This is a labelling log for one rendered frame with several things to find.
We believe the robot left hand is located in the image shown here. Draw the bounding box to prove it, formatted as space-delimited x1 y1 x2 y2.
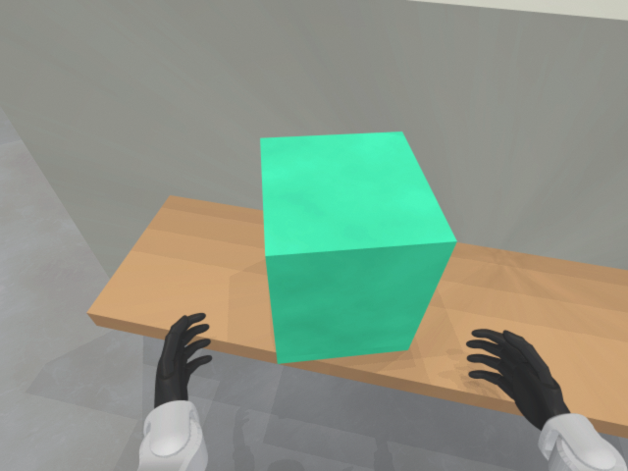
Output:
154 313 212 409

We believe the robot right hand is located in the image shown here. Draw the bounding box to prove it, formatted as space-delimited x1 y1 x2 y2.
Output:
466 329 570 430

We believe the carton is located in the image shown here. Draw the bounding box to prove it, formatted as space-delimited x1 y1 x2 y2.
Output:
260 131 457 364

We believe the robot left forearm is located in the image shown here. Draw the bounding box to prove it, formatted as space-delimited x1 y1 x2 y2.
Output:
137 400 208 471

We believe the robot right forearm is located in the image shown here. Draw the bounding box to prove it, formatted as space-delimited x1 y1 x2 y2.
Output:
538 413 627 471

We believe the table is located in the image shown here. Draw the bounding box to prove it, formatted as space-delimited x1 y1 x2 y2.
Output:
86 195 628 439

